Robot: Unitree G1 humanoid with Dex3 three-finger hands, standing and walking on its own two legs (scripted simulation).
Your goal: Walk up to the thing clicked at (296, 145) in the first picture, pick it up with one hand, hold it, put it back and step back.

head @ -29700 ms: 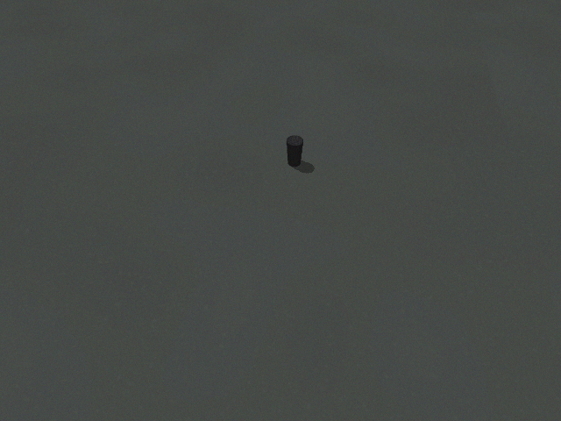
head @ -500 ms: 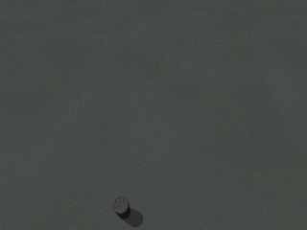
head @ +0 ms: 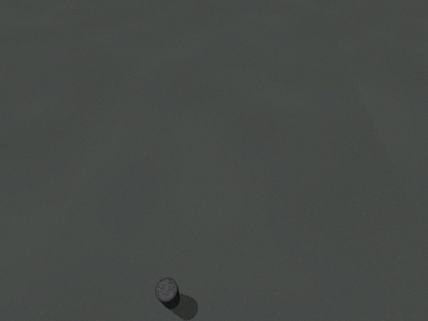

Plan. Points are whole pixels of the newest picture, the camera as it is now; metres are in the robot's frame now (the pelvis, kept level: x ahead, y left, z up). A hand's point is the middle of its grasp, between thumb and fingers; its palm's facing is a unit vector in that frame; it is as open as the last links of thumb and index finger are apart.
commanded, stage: stand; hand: left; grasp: from the side
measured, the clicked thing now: (169, 294) +0.37 +0.22 -0.71
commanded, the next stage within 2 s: step back in 0.44 s
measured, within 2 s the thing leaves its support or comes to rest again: neither
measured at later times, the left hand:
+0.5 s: hand out of the picture +0.08 +0.26 -0.16, palm faces +0.01 -0.94 -0.34, open 7.4 cm
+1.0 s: hand out of the picture +0.04 +0.31 -0.18, palm faces -0.09 -0.93 -0.37, open 7.4 cm
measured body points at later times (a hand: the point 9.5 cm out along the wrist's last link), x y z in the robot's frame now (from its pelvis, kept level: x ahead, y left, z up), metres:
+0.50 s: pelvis +0.00 +0.00 +0.00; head +0.02 +0.00 +0.45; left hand +0.08 +0.30 -0.13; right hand +0.08 -0.30 -0.14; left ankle +0.01 +0.14 -0.75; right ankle +0.01 -0.13 -0.75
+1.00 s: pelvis -0.08 +0.04 -0.02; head -0.01 +0.07 +0.42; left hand +0.05 +0.35 -0.16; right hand -0.02 -0.27 -0.13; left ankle -0.02 +0.14 -0.75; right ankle -0.13 -0.10 -0.67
